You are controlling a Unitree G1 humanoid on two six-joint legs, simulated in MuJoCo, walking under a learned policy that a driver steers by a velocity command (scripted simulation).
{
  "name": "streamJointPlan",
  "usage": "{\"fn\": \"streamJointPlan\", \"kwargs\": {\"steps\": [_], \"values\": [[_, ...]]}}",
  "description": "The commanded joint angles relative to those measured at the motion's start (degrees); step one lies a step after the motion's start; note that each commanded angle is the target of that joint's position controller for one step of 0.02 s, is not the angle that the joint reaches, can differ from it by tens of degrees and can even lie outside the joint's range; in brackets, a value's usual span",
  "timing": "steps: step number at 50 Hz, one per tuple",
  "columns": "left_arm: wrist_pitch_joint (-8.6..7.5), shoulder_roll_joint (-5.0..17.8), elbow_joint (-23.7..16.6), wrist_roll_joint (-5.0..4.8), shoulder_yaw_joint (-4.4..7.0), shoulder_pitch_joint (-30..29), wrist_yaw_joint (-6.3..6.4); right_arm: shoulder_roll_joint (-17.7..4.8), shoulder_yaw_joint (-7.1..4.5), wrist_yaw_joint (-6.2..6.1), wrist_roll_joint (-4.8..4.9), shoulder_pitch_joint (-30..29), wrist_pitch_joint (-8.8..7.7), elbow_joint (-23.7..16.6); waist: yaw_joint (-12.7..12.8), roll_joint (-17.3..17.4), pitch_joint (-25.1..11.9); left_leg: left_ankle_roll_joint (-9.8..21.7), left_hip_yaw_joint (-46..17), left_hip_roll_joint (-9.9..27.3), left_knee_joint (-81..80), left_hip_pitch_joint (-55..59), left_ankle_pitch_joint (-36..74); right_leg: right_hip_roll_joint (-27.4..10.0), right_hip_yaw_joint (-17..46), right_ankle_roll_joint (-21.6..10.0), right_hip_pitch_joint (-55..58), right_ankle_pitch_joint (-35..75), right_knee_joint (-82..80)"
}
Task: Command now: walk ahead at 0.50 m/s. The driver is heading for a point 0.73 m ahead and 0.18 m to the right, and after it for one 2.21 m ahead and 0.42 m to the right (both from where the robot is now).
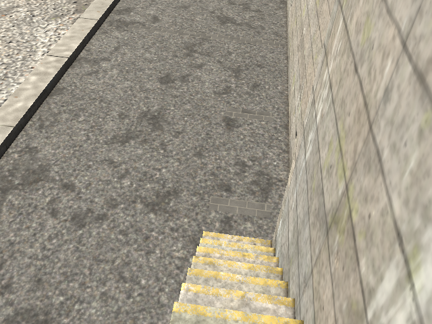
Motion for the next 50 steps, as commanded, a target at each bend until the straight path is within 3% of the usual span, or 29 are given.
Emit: {"fn": "streamJointPlan", "kwargs": {"steps": [1,5,9,10,11,13,15,16,17,19,20,21,22,23,26,27,30,34,38,39,40,42,43,44,45,46,47,48,50], "values": [[-0.59,2.3,-4.3,-0.09,0.53,-1.1,-0.35,-8.9,-1.68,-0.95,1.05,-8.1,-1.30,-5.4,3.4,10.0,7.4,9.4,-20.1,11.8,-17.4,-7.2,12.6,-2.0,3.1,-0.5,4.0,12.2,-13.1],[-1.16,3.1,-7.7,-2.51,0.25,-9.4,-1.50,-8.0,-1.74,-1.45,-0.72,-7.2,-0.64,-6.0,-1.4,9.2,12.0,11.0,-15.5,8.8,-14.2,-8.5,10.5,-3.2,-2.0,0.5,15.4,9.6,-30.9],[-1.93,5.9,-4.8,-3.27,0.85,-3.8,-2.23,-9.9,-2.42,-2.00,-2.29,-8.3,-0.44,-6.6,0.2,5.3,12.1,10.8,-15.2,10.2,-5.0,-3.9,20.6,-8.7,0.4,-1.9,22.9,9.3,-38.3],[-1.47,6.3,-3.9,-4.13,0.61,-2.9,-2.15,-8.3,-2.21,-1.97,-3.01,-3.4,-0.22,-5.8,-2.4,3.3,14.6,9.9,-12.0,8.1,-2.5,1.2,26.2,-9.5,-2.3,-2.2,23.5,4.8,-49.7],[-0.58,7.8,-2.1,-3.22,1.21,1.7,-2.01,-9.1,-2.50,-2.18,-3.54,-2.2,0.39,-5.4,-2.6,3.2,14.3,10.7,-12.5,7.9,3.1,-1.4,34.1,-8.9,-5.0,-2.3,31.3,-1.6,-49.1],[0.38,9.6,5.4,-2.07,2.25,23.9,-0.97,-9.7,-2.68,-2.36,-4.10,-5.9,1.90,-5.7,7.3,0.3,7.0,9.0,-10.4,4.8,25.0,-6.0,37.1,-11.3,-7.2,-4.0,50.4,5.4,-54.7],[-0.14,12.6,6.3,-1.17,0.81,30.0,-2.23,-2.2,-2.52,-2.00,-1.73,-1.1,3.01,-4.7,6.8,-13.9,1.4,5.0,-2.8,-8.9,63.4,-30.1,-26.5,-17.9,-2.3,-1.7,68.7,35.1,-28.5],[-0.71,11.4,8.1,-4.04,-0.02,30.3,-3.47,-1.3,-1.79,-3.06,-0.90,3.1,3.19,-7.1,2.9,-16.2,0.5,3.3,-1.8,-6.6,64.9,-40.2,-23.4,-20.7,3.8,-0.7,68.4,46.0,-22.7],[-0.96,11.6,7.3,-6.50,-0.33,30.0,-3.49,-3.2,-1.69,-3.64,-1.74,2.5,4.24,-7.4,2.8,-15.3,-2.2,2.3,-1.2,-5.7,62.1,-42.1,-17.6,-23.5,12.0,-3.8,63.7,27.7,-28.1],[-0.64,9.8,4.7,-6.30,-1.84,22.1,-1.48,-5.4,-1.59,-2.36,-3.00,-11.2,6.38,-9.2,4.2,-13.0,3.4,1.3,-1.0,-3.1,53.9,-42.7,-5.6,-20.2,18.7,-6.1,46.9,-21.3,-42.8],[-0.64,11.8,5.5,-5.33,-2.32,24.4,-0.57,-5.9,-1.82,-1.76,-2.68,-12.0,6.90,-9.5,3.8,-16.3,6.0,0.6,-1.3,-2.6,55.1,-45.4,-6.8,-24.2,26.9,-9.2,43.8,-23.2,-44.5],[-1.32,5.9,4.8,-5.10,-4.24,22.2,-0.32,-5.6,-1.41,-1.60,-2.68,-15.4,6.48,-9.0,2.5,-3.1,9.2,0.0,-9.3,-0.1,39.5,-43.6,15.6,-19.6,17.3,-7.5,37.4,-18.9,-39.9],[-1.78,6.8,4.9,-4.73,-4.68,22.4,0.34,-4.0,-0.90,-1.35,-1.86,-15.4,6.46,-9.2,1.8,-8.7,8.7,-1.6,-5.1,-0.9,37.2,-41.9,15.0,-19.7,16.8,-8.7,34.5,-15.4,-38.9],[-2.16,1.1,3.6,-4.32,-7.00,18.5,1.21,-2.1,-0.03,-0.71,-1.48,-17.8,6.94,-8.8,-0.6,0.1,10.3,-3.9,-5.0,-0.5,22.8,-30.9,27.9,-16.9,10.1,-7.1,20.7,-15.6,-40.0],[-3.20,6.5,4.0,-6.30,-6.58,21.3,1.86,-2.1,-0.06,-1.19,-1.78,-14.3,8.40,-5.3,-1.1,-9.7,4.8,-3.7,-0.2,-2.1,24.9,-19.4,33.2,-17.3,8.8,-6.3,20.6,0.8,-38.3],[-3.30,5.6,5.1,-8.43,-6.28,22.8,2.06,-5.7,-0.88,-0.67,-0.59,-16.3,7.26,-6.0,-1.6,-7.0,7.2,-2.1,-4.1,0.2,14.7,-25.2,46.7,-12.8,5.5,-5.6,24.6,-16.8,-33.8],[-2.42,2.5,6.2,-7.79,-6.69,26.8,3.83,-5.6,-0.76,0.56,-2.74,-25.5,5.02,-8.0,1.9,-2.0,10.2,-2.8,-3.3,1.4,3.6,-30.4,57.0,-11.4,9.1,-7.7,28.4,-30.0,-27.5],[-1.77,-0.5,6.4,-5.99,-6.62,30.2,4.28,-4.0,-0.64,0.43,-3.08,-28.6,4.73,-9.9,5.3,-0.9,13.3,-4.3,-3.2,0.8,-3.1,-28.4,53.8,-10.8,11.7,-9.0,27.7,-24.2,-21.7],[-0.77,-0.9,6.0,-3.37,-5.60,26.2,3.44,-2.0,-0.09,0.75,-0.15,-35.7,3.17,-14.9,11.3,-1.3,13.5,-2.7,-0.2,0.2,-25.4,-12.6,52.1,-7.2,8.0,-8.3,23.7,-16.8,-18.0],[-0.92,-0.3,7.7,-3.72,-5.41,25.0,3.50,-1.1,-0.10,0.82,0.12,-30.7,3.17,-13.2,9.6,-6.4,10.7,-1.2,-4.7,2.3,-22.4,-10.4,53.9,-8.2,10.4,-9.9,24.7,-15.0,-13.0],[-1.01,2.1,6.9,-3.01,-4.45,21.8,3.17,-3.8,-0.67,0.86,0.70,-28.1,3.58,-12.5,8.7,-5.9,8.3,-0.8,-6.9,2.8,-23.4,-11.0,49.8,-8.3,11.7,-11.4,27.7,-18.9,-11.0],[-1.40,2.5,7.1,-3.53,-4.37,19.8,2.27,-5.1,-1.17,0.48,0.79,-21.1,2.17,-9.4,6.5,-3.2,6.7,2.0,-5.9,2.6,-33.5,-4.3,41.9,-8.4,14.7,-11.2,29.3,3.7,0.5],[-1.91,2.8,8.0,-4.20,-3.93,18.0,1.76,-5.7,-1.75,0.06,-0.13,-8.0,1.52,-4.5,1.3,0.1,4.6,4.0,-4.6,3.5,-35.4,12.7,47.4,-7.9,12.1,-11.6,17.7,2.0,10.7],[-2.22,5.8,6.6,-3.40,-2.68,17.4,1.39,-8.6,-2.69,-0.08,0.37,1.4,1.40,-1.5,-2.4,11.5,5.1,5.3,-1.4,5.9,-43.2,27.0,65.9,-0.9,-1.2,-8.1,7.9,-11.0,27.4],[-2.76,6.5,4.1,-4.66,-1.05,15.9,0.64,-11.8,-3.11,0.33,0.71,8.4,1.83,0.1,-4.5,23.0,-3.3,11.6,-10.9,17.5,-20.3,54.9,90.7,5.3,-7.1,-3.4,-20.5,-65.8,50.3],[-3.31,5.7,3.0,-5.52,-1.70,17.2,0.64,-12.4,-2.98,1.06,0.08,7.8,2.18,-2.2,-3.4,20.4,-8.7,15.9,-15.5,22.6,-11.7,58.4,98.4,3.1,-4.3,-4.2,-27.4,-71.4,57.1],[-3.45,6.7,3.7,-3.81,-1.44,16.1,0.81,-13.0,-3.77,1.00,-1.90,7.4,2.18,-2.7,-4.1,7.8,-11.2,19.1,-19.2,26.1,-15.3,49.0,75.9,1.4,4.5,-4.3,-24.2,-65.5,55.9],[-3.06,4.1,4.1,-3.67,-1.69,15.6,0.84,-14.0,-4.56,0.27,-2.21,4.6,2.06,-2.8,-1.4,4.7,-9.1,20.2,-21.3,27.0,-18.4,36.6,53.5,-1.2,5.7,-5.7,-22.2,-61.2,50.1],[-1.34,-0.2,3.9,-2.11,-1.59,10.4,0.71,-9.1,-2.02,0.57,-2.72,-0.6,-0.33,-3.4,1.9,2.5,0.2,14.4,-18.8,21.4,-18.5,11.8,36.1,-0.8,5.8,-3.3,-17.3,-37.7,35.9]]}}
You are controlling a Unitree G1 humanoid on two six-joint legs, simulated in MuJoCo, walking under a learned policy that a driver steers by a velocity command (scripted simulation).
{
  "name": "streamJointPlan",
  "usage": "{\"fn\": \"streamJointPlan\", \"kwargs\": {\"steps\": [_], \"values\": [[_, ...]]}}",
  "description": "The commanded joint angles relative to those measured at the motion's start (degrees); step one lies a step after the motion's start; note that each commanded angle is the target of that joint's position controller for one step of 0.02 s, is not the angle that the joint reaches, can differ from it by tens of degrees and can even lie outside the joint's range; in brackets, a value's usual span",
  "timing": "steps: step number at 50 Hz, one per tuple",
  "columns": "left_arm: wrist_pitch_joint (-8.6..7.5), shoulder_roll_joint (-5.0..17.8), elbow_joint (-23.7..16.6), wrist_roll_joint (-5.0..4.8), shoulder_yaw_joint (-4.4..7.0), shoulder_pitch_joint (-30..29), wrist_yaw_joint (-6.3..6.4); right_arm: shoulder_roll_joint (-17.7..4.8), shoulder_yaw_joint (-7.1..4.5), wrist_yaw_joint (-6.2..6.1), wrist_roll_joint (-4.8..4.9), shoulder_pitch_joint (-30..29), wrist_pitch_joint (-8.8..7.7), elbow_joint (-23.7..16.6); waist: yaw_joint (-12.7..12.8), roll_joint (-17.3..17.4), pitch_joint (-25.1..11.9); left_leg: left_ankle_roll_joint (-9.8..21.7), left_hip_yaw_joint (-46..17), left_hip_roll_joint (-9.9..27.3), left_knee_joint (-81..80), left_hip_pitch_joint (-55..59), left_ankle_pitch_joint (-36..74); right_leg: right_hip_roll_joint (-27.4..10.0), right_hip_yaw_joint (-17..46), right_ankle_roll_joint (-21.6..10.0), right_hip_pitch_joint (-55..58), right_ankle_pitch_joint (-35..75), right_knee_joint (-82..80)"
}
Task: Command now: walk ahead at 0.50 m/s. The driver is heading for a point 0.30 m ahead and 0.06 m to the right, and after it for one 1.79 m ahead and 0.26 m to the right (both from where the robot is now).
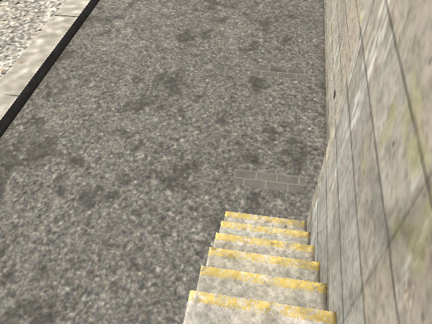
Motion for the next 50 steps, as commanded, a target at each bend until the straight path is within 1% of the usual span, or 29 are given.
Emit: {"fn": "streamJointPlan", "kwargs": {"steps": [1,2,3,5,6,10,12,15,16,17,18,20,21,23,24,26,27,30,31,34,35,36,37,39,41,43,44,49,50], "values": [[1.48,-1.0,-3.3,1.91,0.89,-1.3,-0.59,-3.7,0.53,-0.79,0.74,9.8,-2.73,0.4,0.3,-4.0,4.2,13.0,-15.6,19.8,-2.5,-5.3,13.3,-4.5,6.3,4.9,-10.2,32.8,-29.3],[2.29,-1.6,-2.2,3.23,0.78,-0.5,-1.16,-3.7,1.13,-0.61,0.74,6.6,-3.16,-0.4,2.2,-3.2,3.8,10.3,-12.1,15.9,-3.9,-16.3,10.0,-4.1,0.9,6.5,3.1,40.7,-40.1],[3.31,-2.0,1.2,4.00,1.14,6.2,-1.04,-7.2,0.34,-0.12,0.39,3.9,-3.19,-1.2,4.8,1.0,-0.4,9.7,-10.8,13.4,-2.3,-24.1,13.2,-3.5,-2.9,6.5,16.7,47.0,-36.0],[3.14,1.8,-2.5,3.00,2.70,1.2,-1.57,-8.0,-0.06,-0.07,3.27,1.0,-4.79,-0.7,3.8,8.6,2.6,7.7,-8.3,9.8,-1.2,-19.5,4.0,-5.2,-2.7,5.9,13.7,59.4,-49.5],[2.59,2.2,-4.8,2.09,2.29,-2.4,-1.46,-6.9,-0.23,-0.48,4.42,-0.5,-4.64,-0.6,2.5,8.4,4.0,5.6,-6.7,8.6,-1.9,-18.7,-5.2,-7.6,-2.8,5.2,16.8,67.9,-62.4],[1.52,3.4,-9.6,0.15,0.56,-16.0,-1.99,-6.8,-0.47,-2.75,1.83,9.2,-0.69,0.5,-7.3,6.6,8.3,7.2,-7.0,7.4,6.6,-5.9,-6.4,-9.9,-1.4,5.8,20.9,68.8,-88.9],[0.75,5.1,-6.4,0.28,0.86,-3.7,-2.12,-5.4,-0.70,-3.78,0.86,8.5,0.50,0.5,-5.4,8.2,6.8,6.3,-6.3,6.4,16.8,-6.5,-9.5,-12.9,0.6,4.8,28.7,78.5,-90.0],[0.70,8.6,-1.8,2.39,2.23,15.0,-1.66,-7.1,-1.31,-3.79,-0.17,8.5,2.34,2.4,1.5,0.0,5.6,5.4,-4.0,0.9,41.7,-10.3,0.0,-14.8,-6.5,4.2,49.9,78.1,-102.5],[0.95,12.8,-1.8,3.11,2.65,18.6,-1.50,-5.2,-1.17,-4.61,0.63,11.3,3.38,2.0,2.3,-7.0,3.3,4.1,-5.0,-3.7,55.3,-14.0,-18.3,-21.3,1.7,3.9,55.0,79.4,-102.9],[0.53,15.0,-0.7,3.50,1.49,21.5,-2.48,0.3,-1.10,-3.77,2.20,18.6,4.07,3.5,-0.8,-16.8,-2.2,2.8,0.7,-8.7,75.4,-28.8,-48.4,-23.7,-3.1,6.7,69.2,109.8,-76.4],[0.21,14.7,1.3,0.52,0.92,24.8,-3.76,1.8,-0.59,-3.93,3.91,23.1,4.37,4.0,-3.6,-15.8,-5.5,2.3,-1.4,-7.2,81.8,-36.9,-46.9,-30.5,2.1,8.2,70.4,125.0,-69.2],[-0.22,12.9,-2.7,-3.79,-0.70,16.1,-2.81,-0.8,-0.64,-3.17,0.89,11.5,5.08,3.0,-2.2,-14.3,-2.3,1.2,-6.2,-6.4,79.5,-34.3,-28.5,-29.9,6.2,4.2,48.8,92.0,-78.5],[-0.13,12.6,-3.9,-4.52,-1.53,8.4,-0.80,0.5,0.15,-2.29,0.96,7.0,6.34,1.0,-4.2,-21.7,-2.4,-0.6,-4.9,-4.3,80.7,-33.1,-25.9,-34.0,14.7,-4.7,38.8,70.6,-84.7],[0.11,7.2,-5.2,-2.77,-4.66,6.1,0.07,-3.1,-0.45,-1.59,0.97,0.4,8.32,1.2,-3.7,-14.5,2.8,-2.0,-5.2,-4.3,77.1,-28.1,-22.9,-31.5,10.3,-7.0,27.3,62.7,-87.7],[-0.54,5.8,-5.3,-1.66,-5.15,5.5,0.26,-3.1,-0.25,-2.21,0.84,-1.8,7.91,-0.1,-4.3,-8.2,4.0,-2.0,-12.4,-3.9,64.3,-26.0,-4.7,-27.0,3.9,-6.4,22.0,55.9,-84.4],[-1.05,5.1,-4.3,-1.53,-6.48,7.3,0.59,-1.8,0.17,-2.32,0.89,-3.0,8.01,0.1,-3.9,-12.3,2.2,-2.4,-8.1,-5.7,62.1,-24.2,-5.4,-26.2,2.2,-5.9,22.6,64.8,-81.0],[-1.39,1.8,-4.6,-2.52,-8.12,9.4,0.82,-0.3,0.89,-1.65,0.78,-3.2,8.51,0.1,-4.6,-6.6,2.1,-3.0,-10.6,-5.8,49.0,-21.5,6.1,-24.2,3.1,-4.4,20.7,52.9,-82.3],[-0.46,2.6,-5.9,-2.56,-9.21,6.7,0.61,0.2,1.12,-0.83,1.88,-6.0,9.80,-0.6,-5.5,-9.4,4.8,-4.8,-9.6,-5.5,34.4,-17.1,8.0,-20.9,-0.2,3.1,22.5,49.2,-85.0],[-0.29,3.6,-5.9,-2.00,-9.04,7.6,0.60,0.0,1.18,-0.38,1.45,-7.1,9.81,-0.8,-4.1,-10.0,4.5,-4.6,-8.1,-5.1,27.9,-14.0,4.2,-20.4,-0.4,5.1,25.9,50.2,-85.5],[1.85,4.5,-5.5,-0.69,-8.09,8.3,0.52,-1.2,1.25,0.72,2.92,-7.1,9.47,-1.8,-1.6,-15.4,6.3,-3.7,-3.1,-2.1,4.4,-0.5,0.3,-19.5,0.4,7.1,28.1,48.8,-90.6],[2.36,4.0,-5.4,-0.86,-8.09,9.0,0.36,-1.2,1.38,1.04,3.02,-7.4,9.07,-1.7,-0.8,-14.8,7.1,-3.3,-3.7,-1.2,-1.0,2.2,1.7,-20.6,1.8,7.3,28.2,47.3,-92.0],[1.00,8.9,-6.7,-2.36,-6.51,7.0,0.28,-1.0,1.02,1.04,2.44,-7.1,8.68,-0.3,-1.2,-16.5,5.7,-3.0,-3.3,-1.4,10.9,10.4,8.6,-21.4,1.0,6.5,21.4,51.4,-91.2],[0.64,5.0,-6.7,-1.68,-7.15,2.2,-0.63,1.3,2.78,0.85,2.07,-8.4,8.51,-3.3,-2.7,-17.9,4.9,-2.5,-7.1,3.3,-0.3,8.9,10.6,-20.2,-0.2,6.1,25.3,54.6,-90.9],[1.08,2.2,-2.8,-0.19,-7.07,12.0,-1.92,-1.3,2.35,0.53,1.56,-7.7,6.95,-3.6,0.3,-10.5,4.7,-1.4,-8.0,5.1,-8.8,13.1,13.9,-18.5,0.4,6.0,31.4,57.4,-89.3],[1.15,1.6,-2.0,-0.99,-6.79,13.1,-1.84,-1.3,2.21,0.62,2.46,-8.2,6.17,-3.6,0.7,-5.4,2.4,-0.8,-9.3,5.7,-8.2,13.4,17.2,-16.6,-3.2,5.1,32.9,48.3,-91.1],[1.45,4.4,-3.3,-1.12,-5.57,8.2,-1.97,-1.0,2.26,1.18,1.75,-7.9,5.52,-3.7,-1.1,-0.9,2.0,0.0,-9.6,5.9,-12.2,13.0,18.5,-15.8,-4.5,3.6,33.8,35.9,-91.3],[1.90,5.4,-2.6,-0.26,-4.69,8.4,-2.59,-4.1,1.35,1.57,1.65,-6.7,5.49,-3.2,-1.4,1.4,0.0,0.7,-8.8,5.9,-10.7,13.4,17.4,-15.0,-5.0,3.0,34.3,30.2,-89.8],[2.16,5.7,-3.9,-0.64,-2.53,7.5,-2.81,-2.8,0.95,2.44,1.90,-8.6,5.43,-5.9,-2.1,2.1,2.3,0.1,-8.9,4.8,-10.9,7.1,9.2,-13.7,-6.2,3.1,33.4,27.1,-88.8],[2.45,5.9,-3.8,-0.68,-2.25,6.8,-2.76,-2.5,1.03,1.94,1.07,-7.7,5.53,-5.8,-1.8,2.5,2.3,0.2,-8.9,5.1,-10.3,6.3,10.4,-13.6,-6.4,3.3,33.2,27.0,-88.1]]}}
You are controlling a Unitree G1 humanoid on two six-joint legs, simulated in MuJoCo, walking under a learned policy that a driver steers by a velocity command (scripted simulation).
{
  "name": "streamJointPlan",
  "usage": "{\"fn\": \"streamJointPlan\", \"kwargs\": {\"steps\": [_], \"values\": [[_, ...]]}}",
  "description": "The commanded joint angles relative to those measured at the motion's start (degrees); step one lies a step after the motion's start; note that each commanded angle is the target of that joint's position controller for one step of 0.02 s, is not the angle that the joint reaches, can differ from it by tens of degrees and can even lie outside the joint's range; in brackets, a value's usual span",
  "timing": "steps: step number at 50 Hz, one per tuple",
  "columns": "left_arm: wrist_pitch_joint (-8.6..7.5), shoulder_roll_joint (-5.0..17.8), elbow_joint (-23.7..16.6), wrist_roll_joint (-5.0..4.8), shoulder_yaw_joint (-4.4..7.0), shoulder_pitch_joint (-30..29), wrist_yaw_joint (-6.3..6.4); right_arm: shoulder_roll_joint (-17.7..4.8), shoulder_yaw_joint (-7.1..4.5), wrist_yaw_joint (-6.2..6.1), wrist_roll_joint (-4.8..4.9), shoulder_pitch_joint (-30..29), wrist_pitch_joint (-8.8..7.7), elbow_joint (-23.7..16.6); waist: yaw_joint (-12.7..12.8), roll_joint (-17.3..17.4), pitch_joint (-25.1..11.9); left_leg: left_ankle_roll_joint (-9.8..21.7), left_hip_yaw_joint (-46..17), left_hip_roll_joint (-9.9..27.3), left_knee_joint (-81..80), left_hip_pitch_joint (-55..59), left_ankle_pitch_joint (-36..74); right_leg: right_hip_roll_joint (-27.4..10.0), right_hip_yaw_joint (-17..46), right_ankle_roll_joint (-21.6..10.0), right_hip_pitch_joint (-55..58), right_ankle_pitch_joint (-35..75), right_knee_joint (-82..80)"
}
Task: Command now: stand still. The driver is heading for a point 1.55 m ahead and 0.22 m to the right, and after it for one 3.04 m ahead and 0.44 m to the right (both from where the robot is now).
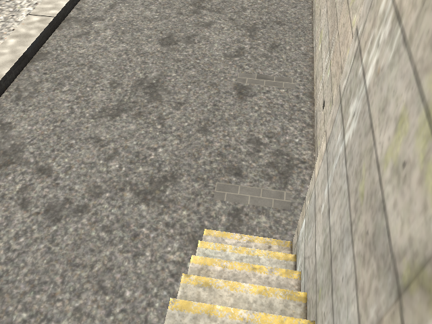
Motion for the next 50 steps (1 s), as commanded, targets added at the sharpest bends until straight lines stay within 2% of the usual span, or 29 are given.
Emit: {"fn": "streamJointPlan", "kwargs": {"steps": [1,5,6,7,8,9,19,22,24,25,27,35,38,41,42,44,45,49,50], "values": [[0.32,5.3,-1.5,-0.35,1.88,3.2,0.20,-4.9,-0.90,-0.32,-0.41,-0.4,-0.47,-3.5,-0.2,5.7,0.4,3.5,-5.8,5.3,-3.5,-0.1,8.7,-4.1,2.9,-2.6,-3.4,6.5,-3.5],[0.87,5.8,-1.1,-0.23,2.08,3.2,0.31,-5.7,-1.10,-0.40,-0.26,0.1,-0.59,-4.5,0.0,5.5,0.0,3.8,-6.2,5.1,-3.8,-0.8,7.5,-4.3,2.6,-2.4,-2.4,6.4,-3.2],[0.66,7.2,-0.9,-0.01,2.77,3.5,-0.27,-6.1,-0.97,-0.84,-0.49,1.4,-0.82,-4.6,-0.7,5.3,1.3,4.2,-6.4,5.0,-3.9,-0.2,5.4,-4.1,2.7,-1.6,-3.5,6.0,-4.4],[0.51,8.1,-0.7,-0.25,3.09,3.3,-0.55,-6.0,-0.86,-0.87,-0.72,1.8,-0.86,-4.7,-0.8,4.3,1.8,4.5,-6.9,5.4,-4.1,0.0,5.6,-4.3,2.8,-1.4,-3.5,6.1,-4.9],[0.46,8.0,-0.7,-0.22,3.19,2.9,-0.69,-6.2,-0.83,-0.84,-0.61,2.2,-0.90,-4.9,-0.9,4.2,1.9,4.6,-7.1,5.5,-4.3,-0.1,5.6,-4.4,2.8,-1.2,-2.9,6.3,-5.1],[0.48,8.7,-0.7,0.00,3.68,1.8,-0.32,-6.1,-0.79,-1.16,-0.37,2.8,-1.22,-5.3,-0.9,4.0,2.6,5.1,-7.3,5.7,-3.6,-0.7,7.4,-4.5,3.3,-0.9,-2.7,6.7,-5.0],[0.77,8.8,-0.3,-0.25,4.04,0.1,-0.25,-6.2,-0.56,-1.23,-0.32,3.5,-1.76,-7.9,-0.6,3.5,1.4,4.9,-6.7,5.6,-3.1,-0.4,10.5,-5.1,2.9,-0.5,-0.2,8.4,-5.4],[0.86,8.5,-0.2,-0.46,3.94,-0.8,-0.29,-6.0,-0.49,-1.33,-0.23,3.1,-1.42,-8.0,-0.5,4.0,2.3,4.4,-5.9,5.4,-3.0,-1.1,11.1,-5.3,2.5,-0.1,-0.8,9.5,-5.7],[0.85,8.5,0.0,-0.55,3.89,-0.7,-0.28,-5.9,-0.42,-1.41,-0.31,3.3,-1.24,-8.1,-0.5,3.6,1.7,4.3,-5.8,5.4,-2.7,-0.6,11.3,-5.2,2.5,0.0,-0.6,10.0,-5.6],[0.54,7.9,0.1,-0.64,3.45,0.8,-0.81,-6.4,-0.53,-0.93,-0.68,3.3,-1.17,-8.1,-0.6,2.9,-0.1,4.2,-5.9,5.3,-3.3,1.3,9.4,-5.2,2.3,-0.6,0.0,9.1,-5.9],[0.47,7.7,-0.1,-0.54,3.36,-0.6,-1.03,-6.4,-0.56,-0.76,-0.41,2.3,-0.78,-7.8,-0.6,3.2,1.9,3.8,-5.3,5.1,-3.8,0.1,8.8,-5.3,2.0,-0.2,-1.2,9.8,-6.5],[0.00,7.3,0.0,-0.73,2.87,-0.2,-1.07,-6.2,-0.37,-0.94,-0.55,1.7,-0.50,-7.0,-0.5,2.7,1.2,3.4,-4.7,5.4,-3.3,1.3,9.5,-5.4,2.2,-0.2,-1.6,11.4,-6.9],[-0.28,6.2,0.1,-0.30,2.73,0.1,-1.12,-6.1,-0.50,-1.19,-0.68,2.0,-0.44,-6.3,-0.5,3.2,1.1,3.2,-3.9,4.9,-3.0,1.0,8.7,-5.4,2.4,0.0,-1.8,11.6,-6.5],[-0.75,6.5,0.2,-0.11,2.80,1.0,-1.25,-6.1,-0.56,-1.10,-0.87,1.9,-0.62,-6.6,-0.4,1.7,0.4,3.4,-4.2,5.2,-2.8,1.4,8.5,-5.1,2.7,-0.5,-1.3,10.5,-6.2],[-0.50,5.2,0.1,-0.29,2.17,0.5,-0.71,-5.7,-0.75,-0.52,-0.57,0.5,-0.45,-6.6,0.4,1.2,-0.3,3.2,-4.3,5.3,-2.9,0.2,9.0,-5.3,2.6,-1.2,-0.2,11.3,-5.2],[-0.01,5.0,-0.2,-0.53,1.98,-0.2,-0.31,-5.5,-0.86,-0.42,-0.28,-0.1,-0.11,-6.4,0.5,1.8,0.9,2.4,-3.7,5.0,-2.9,-0.9,9.2,-5.5,2.6,-1.1,-1.4,13.2,-4.8],[-0.14,5.2,-0.4,-0.48,1.98,0.8,-0.18,-5.9,-1.07,0.03,0.36,-0.8,-0.21,-6.7,0.2,1.5,0.7,2.1,-3.5,4.6,-3.1,-0.5,8.2,-5.9,2.9,-1.1,-1.0,14.4,-5.1],[-0.38,5.5,-0.7,-0.52,2.00,1.2,-0.12,-5.5,-1.12,0.13,0.00,-0.7,-0.08,-5.9,0.2,1.0,0.9,1.9,-3.4,4.5,-3.2,-0.2,7.6,-6.0,3.1,-1.1,-1.8,14.1,-5.0],[-0.70,5.3,-0.7,-0.24,1.87,2.3,-0.22,-5.5,-1.16,0.23,-0.21,-0.6,-0.27,-6.0,0.3,0.9,0.2,2.2,-3.7,4.7,-3.1,0.6,7.3,-5.8,3.4,-1.5,-1.4,12.1,-5.0]]}}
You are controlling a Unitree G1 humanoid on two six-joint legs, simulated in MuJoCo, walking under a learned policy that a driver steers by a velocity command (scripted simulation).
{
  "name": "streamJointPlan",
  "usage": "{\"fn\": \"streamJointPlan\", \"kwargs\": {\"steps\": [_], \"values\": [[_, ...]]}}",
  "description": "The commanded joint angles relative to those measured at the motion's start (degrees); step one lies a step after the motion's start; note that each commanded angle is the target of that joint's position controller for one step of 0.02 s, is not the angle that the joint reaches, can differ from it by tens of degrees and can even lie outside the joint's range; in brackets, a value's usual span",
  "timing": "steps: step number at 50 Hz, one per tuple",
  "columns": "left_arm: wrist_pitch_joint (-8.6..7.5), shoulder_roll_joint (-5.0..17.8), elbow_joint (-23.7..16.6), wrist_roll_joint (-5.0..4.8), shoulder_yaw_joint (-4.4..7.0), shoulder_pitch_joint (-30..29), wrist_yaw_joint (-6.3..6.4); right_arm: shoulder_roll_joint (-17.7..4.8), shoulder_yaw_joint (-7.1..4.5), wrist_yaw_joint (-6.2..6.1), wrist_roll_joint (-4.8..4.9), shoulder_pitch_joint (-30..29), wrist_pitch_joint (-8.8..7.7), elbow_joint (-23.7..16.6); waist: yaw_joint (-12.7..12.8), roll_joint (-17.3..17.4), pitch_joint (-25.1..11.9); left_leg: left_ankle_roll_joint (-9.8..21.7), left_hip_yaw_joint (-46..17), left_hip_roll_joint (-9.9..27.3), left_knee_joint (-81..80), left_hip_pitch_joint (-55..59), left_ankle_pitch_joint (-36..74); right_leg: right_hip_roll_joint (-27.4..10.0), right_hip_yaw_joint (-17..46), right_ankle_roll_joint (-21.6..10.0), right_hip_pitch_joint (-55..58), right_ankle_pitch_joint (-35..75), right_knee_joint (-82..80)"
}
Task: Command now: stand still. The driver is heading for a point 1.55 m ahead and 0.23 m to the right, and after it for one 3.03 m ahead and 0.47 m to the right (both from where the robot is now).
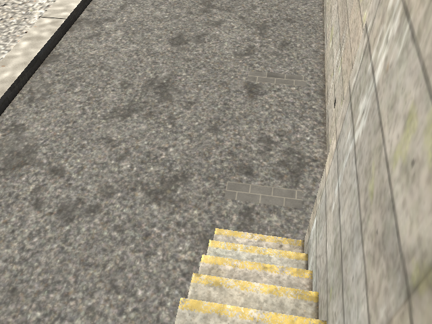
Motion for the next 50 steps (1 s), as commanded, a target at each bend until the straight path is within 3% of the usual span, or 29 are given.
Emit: {"fn": "streamJointPlan", "kwargs": {"steps": [1,2,11,12,14,22,26,29,37,40,44,50], "values": [[-0.74,5.1,-0.9,0.19,0.66,5.9,0.07,-4.9,-1.22,0.30,-0.04,-0.6,-0.62,-2.3,0.0,-0.8,0.4,2.8,-3.0,4.4,-3.2,0.7,6.8,-5.9,4.5,-1.6,-2.2,11.9,-5.0],[-0.56,5.2,-1.1,-0.06,0.77,4.8,0.16,-4.8,-1.25,0.27,0.18,-0.9,-0.33,-1.9,-0.2,-0.7,1.8,2.4,-2.7,4.2,-3.4,-0.1,6.9,-6.0,4.3,-1.4,-3.4,12.9,-5.2],[-1.06,4.7,-1.4,-0.07,0.57,6.2,0.15,-4.4,-1.42,0.00,0.02,-1.2,-0.18,0.0,-0.1,-0.4,1.4,2.2,-2.5,4.3,-3.7,0.5,7.0,-5.9,4.8,-1.5,-3.9,12.1,-5.6],[-0.97,4.7,-1.6,0.29,0.72,6.6,0.41,-5.0,-1.85,-0.34,-0.07,-1.6,-0.21,0.0,0.5,-0.1,1.7,2.3,-2.0,3.7,-3.1,0.2,7.3,-6.4,4.9,-1.5,-3.7,15.2,-5.6],[-0.96,4.7,-1.6,0.12,0.72,6.6,0.51,-4.4,-1.80,-0.53,-0.11,-1.1,-0.20,0.1,0.3,-1.0,0.9,2.3,-2.0,3.9,-3.1,0.7,7.3,-6.5,4.9,-1.5,-3.4,16.6,-5.1],[-1.24,4.2,-1.7,0.61,0.81,7.8,0.53,-4.4,-2.05,-0.36,-0.24,-1.2,-0.36,0.0,0.4,-1.2,1.2,2.7,-2.2,4.1,-3.2,0.9,6.7,-5.8,5.0,-2.1,-4.0,11.1,-5.3],[-0.90,4.3,-1.9,0.17,1.07,7.3,0.69,-4.2,-2.05,-0.54,-0.16,-0.8,-0.05,0.4,0.1,-0.9,1.6,2.2,-1.7,3.9,-3.2,0.6,7.0,-5.9,4.6,-1.7,-4.7,13.1,-4.9],[-1.29,4.7,-2.0,0.48,1.39,8.2,0.67,-4.3,-2.08,-0.65,-0.35,-1.6,-0.51,-0.6,0.5,-0.8,1.0,2.8,-2.0,3.9,-3.0,0.6,7.1,-5.7,5.0,-1.9,-3.9,10.8,-5.0],[-1.01,4.7,-2.9,0.13,1.83,6.9,0.73,-4.1,-2.09,-0.60,-0.14,-1.7,-0.36,-1.1,0.1,-0.4,2.4,2.4,-1.5,3.8,-3.0,0.1,7.8,-5.6,4.6,-1.5,-5.1,12.5,-4.7],[-1.09,4.8,-3.0,0.31,1.85,8.4,0.65,-4.0,-2.06,-0.58,-0.34,-1.4,-0.48,-1.6,0.4,-0.6,0.6,2.7,-1.8,3.8,-2.7,1.1,7.4,-5.5,4.7,-1.7,-3.8,11.1,-4.3],[-0.94,4.8,-3.3,0.12,2.05,6.8,0.72,-4.2,-2.11,-0.52,-0.14,-2.0,-0.42,-1.7,0.1,-0.2,2.1,2.5,-1.5,3.7,-2.9,0.1,7.8,-5.6,4.5,-1.4,-5.1,12.0,-4.3],[-1.11,4.9,-3.2,0.37,2.10,8.0,0.60,-4.2,-2.14,-0.41,-0.34,-1.9,-0.62,-2.3,0.4,-0.5,0.5,3.0,-1.9,3.7,-2.5,0.8,7.4,-5.4,4.5,-1.7,-4.0,10.2,-3.9]]}}
Next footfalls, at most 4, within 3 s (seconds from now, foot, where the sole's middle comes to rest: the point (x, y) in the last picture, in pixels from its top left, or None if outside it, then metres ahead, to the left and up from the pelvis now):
1.96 left None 0.27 0.10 -0.98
2.40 right None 0.47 -0.21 -1.19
2.92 left None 0.52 0.11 -1.19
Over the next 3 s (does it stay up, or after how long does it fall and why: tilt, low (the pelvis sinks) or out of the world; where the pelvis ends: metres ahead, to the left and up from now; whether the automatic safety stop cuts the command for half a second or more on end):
stays up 0.45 -0.08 -0.41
